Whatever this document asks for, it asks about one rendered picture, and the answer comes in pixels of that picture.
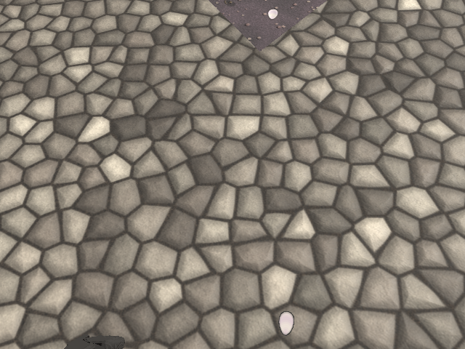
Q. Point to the robot left hand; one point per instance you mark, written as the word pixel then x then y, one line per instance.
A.
pixel 98 342

